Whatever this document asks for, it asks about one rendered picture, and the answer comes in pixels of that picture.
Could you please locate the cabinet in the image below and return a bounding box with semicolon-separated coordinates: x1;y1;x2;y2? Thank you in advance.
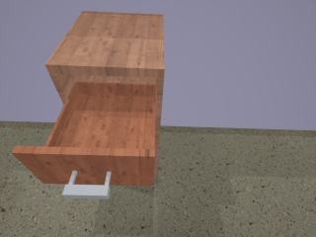
45;11;165;181

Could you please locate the drawer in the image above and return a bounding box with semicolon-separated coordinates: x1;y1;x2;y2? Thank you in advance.
12;81;156;187

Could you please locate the handle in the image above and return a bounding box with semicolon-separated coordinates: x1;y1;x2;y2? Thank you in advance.
62;170;112;199

